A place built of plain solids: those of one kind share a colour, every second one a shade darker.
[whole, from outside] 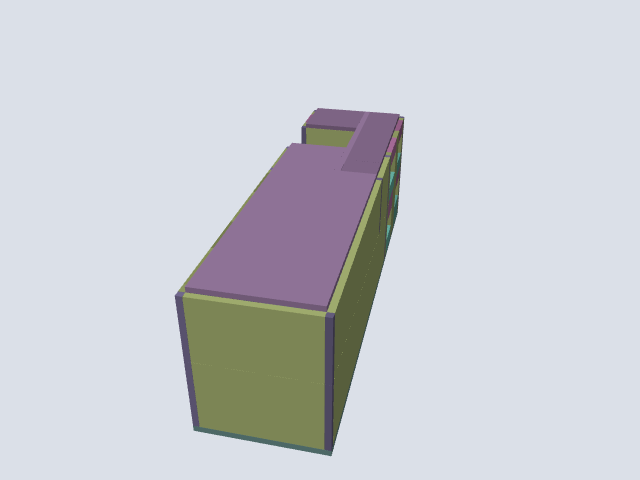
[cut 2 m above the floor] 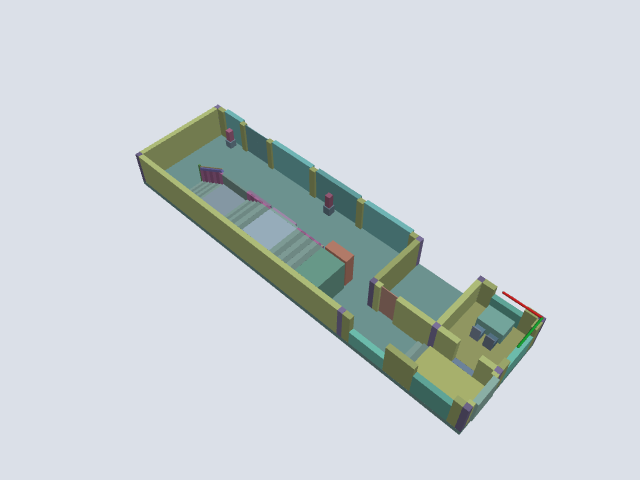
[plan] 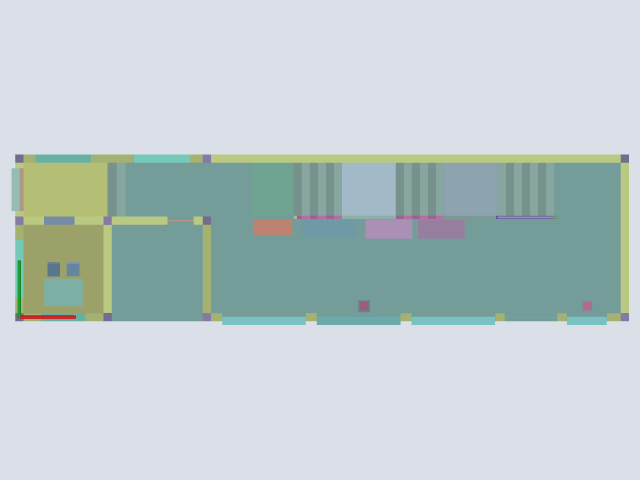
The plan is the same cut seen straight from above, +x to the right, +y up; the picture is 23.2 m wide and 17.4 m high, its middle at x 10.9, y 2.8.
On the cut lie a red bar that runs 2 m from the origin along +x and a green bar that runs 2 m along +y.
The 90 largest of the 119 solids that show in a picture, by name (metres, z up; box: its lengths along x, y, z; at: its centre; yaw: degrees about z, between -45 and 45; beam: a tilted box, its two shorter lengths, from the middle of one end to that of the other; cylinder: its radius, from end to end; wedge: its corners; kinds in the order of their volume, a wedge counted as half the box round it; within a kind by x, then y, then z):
{
 "wall_1": {"box": [0.3, 0.55, 3.57], "at": [0.0, 0.42, 1.79]},
 "wall_2": {"box": [0.3, 0.55, 3.57], "at": [0.0, 3.08, 1.79]},
 "wall_3": {"box": [0.45, 0.3, 3.57], "at": [0.38, 5.75, 1.79]},
 "wall_4": {"box": [0.45, 0.3, 3.18], "at": [0.38, 5.75, 5.16]},
 "wall_5": {"box": [0.65, 0.3, 3.57], "at": [0.47, 0.0, 1.79]},
 "wall_6": {"box": [0.75, 0.3, 3.27], "at": [0.53, 3.5, 1.64]},
 "wall_7": {"box": [1.05, 0.3, 3.27], "at": [2.52, 3.5, 1.64]},
 "wall_8": {"box": [0.65, 0.3, 3.57], "at": [2.73, 0.0, 1.79]},
 "wall_9": {"box": [0.3, 3.2, 3.27], "at": [3.2, 1.75, 1.64]},
 "wall_10": {"box": [0.3, 3.2, 3.18], "at": [3.2, 1.75, 5.16]},
 "wall_11": {"box": [1.2, 0.3, 3.18], "at": [3.2, 5.75, 5.16]},
 "wall_12": {"box": [1.55, 0.3, 3.57], "at": [3.38, 5.75, 1.79]},
 "wall_13": {"box": [2.03, 0.3, 3.27], "at": [4.36, 3.5, 1.64]},
 "wall_14": {"box": [0.45, 0.3, 3.57], "at": [6.42, 5.75, 1.79]},
 "wall_15": {"box": [0.45, 0.3, 3.18], "at": [6.42, 5.75, 5.16]},
 "wall_16": {"box": [0.33, 0.3, 3.27], "at": [6.49, 3.5, 1.64]},
 "wall_17": {"box": [0.3, 3.2, 3.27], "at": [6.8, 1.75, 1.64]},
 "wall_18": {"box": [0.4, 0.3, 3.57], "at": [7.15, 0.0, 1.79]},
 "wall_19": {"box": [2.85, 0.3, 3.18], "at": [8.38, 0.0, 5.16]},
 "wall_20": {"box": [2.85, 0.3, 3.18], "at": [8.38, 5.75, 5.16]},
 "wall_21": {"box": [0.4, 0.3, 3.57], "at": [10.58, 0.0, 1.79]},
 "wall_22": {"box": [0.4, 0.3, 3.57], "at": [14.02, 0.0, 1.79]},
 "wall_23": {"box": [14.85, 0.3, 3.57], "at": [14.38, 5.75, 1.79]},
 "wall_24": {"box": [11.7, 0.3, 3.18], "at": [15.95, 5.75, 5.16]},
 "wall_25": {"box": [0.35, 0.3, 3.57], "at": [17.42, 0.0, 1.79]},
 "wall_26": {"box": [0.35, 0.3, 3.57], "at": [19.68, 0.0, 1.79]},
 "wall_27": {"box": [0.5, 0.3, 3.57], "at": [21.55, 0.0, 1.79]},
 "wall_28": {"box": [0.3, 5.45, 3.57], "at": [21.95, 2.88, 1.79]},
 "wall_29": {"box": [0.3, 5.45, 3.18], "at": [21.95, 2.88, 5.16]},
 "floor_slab_1": {"box": [22.25, 6.05, 0.3], "at": [10.97, 2.88, -0.15]},
 "roof_slab_1": {"box": [3.2, 3.2, 0.25], "at": [1.75, 1.75, 6.88]},
 "roof_slab_2": {"box": [8.3, 1.92, 0.25], "at": [4.3, 4.64, 6.88]},
 "roof_slab_3": {"box": [9.8, 0.33, 0.25], "at": [5.05, 3.52, 6.88]},
 "roof_slab_4": {"box": [3.3, 3.2, 0.25], "at": [8.3, 1.75, 6.88]},
 "roof_slab_5": {"box": [1.5, 1.92, 0.25], "at": [9.2, 4.64, 6.88]},
 "roof_slab_6": {"box": [11.85, 5.45, 0.25], "at": [15.88, 2.88, 6.88]},
 "tread_slab_1": {"box": [0.29, 1.92, 3.41], "at": [10.1, 4.64, 1.71]},
 "tread_slab_2": {"box": [0.29, 1.92, 3.25], "at": [10.39, 4.64, 1.62]},
 "tread_slab_3": {"box": [0.29, 1.92, 3.09], "at": [10.68, 4.64, 1.54]},
 "tread_slab_4": {"box": [0.29, 1.92, 2.92], "at": [10.97, 4.64, 1.46]},
 "tread_slab_5": {"box": [0.29, 1.92, 2.76], "at": [11.26, 4.64, 1.38]},
 "tread_slab_6": {"box": [0.29, 1.92, 2.6], "at": [11.55, 4.64, 1.3]},
 "tread_slab_7": {"box": [0.29, 1.92, 2.27], "at": [13.79, 4.64, 1.14]},
 "tread_slab_8": {"box": [0.29, 1.92, 2.11], "at": [14.09, 4.64, 1.06]},
 "tread_slab_9": {"box": [0.29, 1.92, 1.95], "at": [14.38, 4.64, 0.97]},
 "tread_slab_10": {"box": [0.29, 1.92, 1.79], "at": [14.67, 4.64, 0.89]},
 "tread_slab_11": {"box": [0.29, 1.92, 1.62], "at": [14.96, 4.64, 0.81]},
 "tread_slab_12": {"box": [0.29, 1.92, 1.46], "at": [15.25, 4.64, 0.73]},
 "tread_slab_13": {"box": [0.29, 1.92, 1.14], "at": [17.49, 4.64, 0.57]},
 "tread_slab_14": {"box": [0.29, 1.92, 0.97], "at": [17.79, 4.64, 0.49]},
 "tread_slab_15": {"box": [0.29, 1.92, 0.81], "at": [18.08, 4.64, 0.41]},
 "tread_slab_16": {"box": [0.29, 1.92, 0.65], "at": [18.37, 4.64, 0.32]},
 "landing_slab_1": {"box": [1.95, 1.92, 2.44], "at": [12.67, 4.64, 1.22]},
 "landing_slab_2": {"box": [1.95, 1.92, 1.3], "at": [16.37, 4.64, 0.65]},
 "landing_top_slab_1": {"box": [1.5, 1.92, 3.57], "at": [9.2, 4.64, 1.79]},
 "front_pane_1": {"box": [3.03, 0.3, 2.82], "at": [8.87, -0.13, 1.41]},
 "front_pane_2": {"box": [3.03, 0.3, 2.82], "at": [12.3, -0.13, 1.41]},
 "front_pane_3": {"box": [3.03, 0.3, 2.82], "at": [15.73, -0.13, 1.41]},
 "front_pane_4": {"box": [1.45, 0.3, 2.82], "at": [20.57, -0.13, 1.41]},
 "deck_room_slab_1": {"box": [2.9, 3.2, 0.52], "at": [1.6, 1.75, 0.21]},
 "wall_sill_win_1": {"box": [0.3, 2.1, 1.42], "at": [0.0, 1.75, 0.71]},
 "wall_sill_win_2": {"box": [1.6, 0.3, 1.42], "at": [1.6, 0.0, 0.71]},
 "wall_sill_win_3": {"box": [2.0, 0.3, 1.42], "at": [1.6, 5.75, 0.71]},
 "wall_sill_win_4": {"box": [2.0, 0.3, 0.95], "at": [1.6, 5.75, 4.05]},
 "wall_sill_win_5": {"box": [2.4, 0.3, 0.95], "at": [5.0, 5.75, 4.05]},
 "wall_sill_win_6": {"box": [2.05, 0.3, 0.95], "at": [5.18, 5.75, 0.47]},
 "wallpost_1": {"box": [0.3, 0.3, 3.57], "at": [0.0, 0.0, 1.79]},
 "wallpost_2": {"box": [0.3, 0.3, 3.57], "at": [0.0, 3.5, 1.79]},
 "wallpost_3": {"box": [0.3, 0.3, 3.57], "at": [0.0, 5.75, 1.79]},
 "wallpost_4": {"box": [0.3, 0.3, 3.57], "at": [3.2, 0.0, 1.79]},
 "wallpost_5": {"box": [0.3, 0.3, 3.27], "at": [3.2, 3.5, 1.64]},
 "wallpost_6": {"box": [0.3, 0.3, 3.57], "at": [6.8, 0.0, 1.79]},
 "wallpost_7": {"box": [0.3, 0.3, 3.27], "at": [6.8, 3.5, 1.64]},
 "wallpost_8": {"box": [0.3, 0.3, 3.57], "at": [6.8, 5.75, 1.79]},
 "wallpost_9": {"box": [0.3, 0.3, 3.57], "at": [21.95, 0.0, 1.79]},
 "wallpost_10": {"box": [0.3, 0.3, 3.18], "at": [21.95, 0.0, 5.16]},
 "wallpost_11": {"box": [0.3, 0.3, 3.57], "at": [21.95, 5.75, 1.79]},
 "wallpost_12": {"box": [0.3, 0.3, 3.18], "at": [21.95, 5.75, 5.16]},
 "deck_corr_slab_1": {"box": [3.05, 1.95, 0.52], "at": [1.68, 4.62, 0.21]},
 "reg_desk_body_1": {"box": [1.7, 0.7, 1.05], "at": [13.4, 3.19, 0.52]},
 "reg_desk_body_2": {"box": [1.7, 0.7, 1.05], "at": [15.3, 3.19, 0.52]},
 "wall_head_win_1": {"box": [2.0, 0.3, 0.88], "at": [1.6, 5.75, 6.31]},
 "wall_head_win_2": {"box": [2.4, 0.3, 0.88], "at": [5.0, 5.75, 6.31]},
 "wall_head_win_3": {"box": [2.05, 0.3, 1.27], "at": [5.18, 5.75, 2.94]},
 "coat_rack_body_1": {"box": [1.4, 0.58, 1.95], "at": [9.2, 3.25, 0.97]},
 "parapet_land_panel_1": {"box": [1.95, 0.12, 3.44], "at": [12.67, 3.62, 1.72]},
 "parapet_land_panel_2": {"box": [1.95, 0.12, 2.3], "at": [16.37, 3.62, 1.15]},
 "coffee_counter_body_1": {"box": [2.0, 0.65, 0.92], "at": [11.26, 3.22, 0.46]},
 "corr_end_pane_1": {"box": [0.3, 1.55, 2.4], "at": [-0.13, 4.62, 1.67]},
 "room_table_body_1": {"box": [1.4, 1.0, 0.74], "at": [1.6, 0.9, 0.84]}
}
